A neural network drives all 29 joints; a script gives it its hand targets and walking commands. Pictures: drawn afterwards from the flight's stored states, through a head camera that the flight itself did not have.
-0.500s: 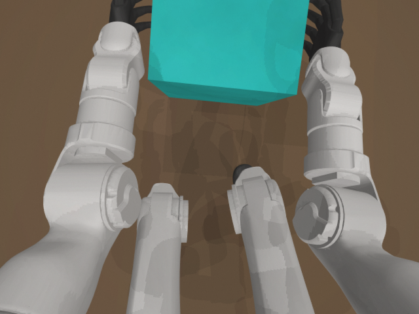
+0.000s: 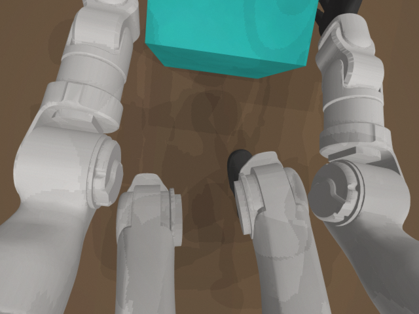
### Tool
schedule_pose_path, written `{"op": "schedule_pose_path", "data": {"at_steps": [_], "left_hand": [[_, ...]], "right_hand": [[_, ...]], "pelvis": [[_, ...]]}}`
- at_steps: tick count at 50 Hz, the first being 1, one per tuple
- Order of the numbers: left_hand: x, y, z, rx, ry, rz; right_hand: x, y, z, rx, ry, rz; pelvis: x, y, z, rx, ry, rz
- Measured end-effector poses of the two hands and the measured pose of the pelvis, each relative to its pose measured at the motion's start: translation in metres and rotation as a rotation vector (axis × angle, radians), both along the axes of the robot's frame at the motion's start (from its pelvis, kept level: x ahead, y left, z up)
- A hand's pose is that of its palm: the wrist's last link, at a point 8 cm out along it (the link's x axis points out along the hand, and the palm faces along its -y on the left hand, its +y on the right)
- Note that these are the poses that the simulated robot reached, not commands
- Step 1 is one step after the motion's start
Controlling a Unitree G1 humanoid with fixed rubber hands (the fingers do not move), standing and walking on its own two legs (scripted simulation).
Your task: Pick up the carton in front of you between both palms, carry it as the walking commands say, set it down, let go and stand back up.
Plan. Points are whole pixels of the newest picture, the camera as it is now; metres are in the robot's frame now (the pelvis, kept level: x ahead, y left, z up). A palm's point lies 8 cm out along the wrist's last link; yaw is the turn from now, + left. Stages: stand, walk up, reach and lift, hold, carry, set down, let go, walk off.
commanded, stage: set down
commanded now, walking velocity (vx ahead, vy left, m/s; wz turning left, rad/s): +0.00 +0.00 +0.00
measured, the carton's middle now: (225, 3) +0.55 -0.10 -0.26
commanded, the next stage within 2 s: none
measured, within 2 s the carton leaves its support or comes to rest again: rests again in 0.16 s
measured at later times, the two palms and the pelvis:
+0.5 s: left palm out of the picture +0.57 +0.05 -0.18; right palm (336, 25) +0.49 -0.25 -0.18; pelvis -0.01 +0.00 -0.01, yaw +0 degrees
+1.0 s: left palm out of the picture +0.57 +0.06 -0.21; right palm (328, 29) +0.49 -0.25 -0.21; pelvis -0.01 +0.00 -0.02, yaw -1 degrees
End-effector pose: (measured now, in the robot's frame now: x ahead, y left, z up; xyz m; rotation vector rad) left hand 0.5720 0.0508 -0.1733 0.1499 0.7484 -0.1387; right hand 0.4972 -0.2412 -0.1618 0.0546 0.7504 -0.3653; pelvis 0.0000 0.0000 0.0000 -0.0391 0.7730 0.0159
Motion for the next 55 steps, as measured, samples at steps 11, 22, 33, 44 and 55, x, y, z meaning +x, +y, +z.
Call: {"op": "schedule_pose_path", "data": {"at_steps": [11,22,33,44,55], "left_hand": [[-0.007,-0.004,-0.008,0.001,0.016,-0.014],[-0.006,-0.004,-0.010,-0.023,0.008,-0.039],[-0.006,-0.002,-0.013,-0.054,-0.004,-0.056],[-0.005,0.000,-0.022,-0.074,-0.017,-0.081],[-0.008,0.037,-0.056,0.018,-0.006,-0.021]], "right_hand": [[-0.012,-0.005,-0.012,0.006,0.024,0.026],[-0.010,-0.010,-0.018,0.003,0.027,0.047],[-0.009,-0.012,-0.019,0.013,0.025,0.070],[-0.006,-0.011,-0.028,0.011,0.033,0.073],[-0.018,-0.030,-0.058,-0.026,0.063,-0.006]], "pelvis": [[-0.005,0.004,-0.005,0.001,-0.036,0.006],[-0.010,0.002,-0.010,0.001,-0.078,0.007],[-0.011,0.004,-0.014,-0.007,-0.094,0.003],[-0.012,0.006,-0.017,-0.011,-0.116,-0.001],[-0.010,-0.001,-0.022,-0.013,-0.126,-0.001]]}}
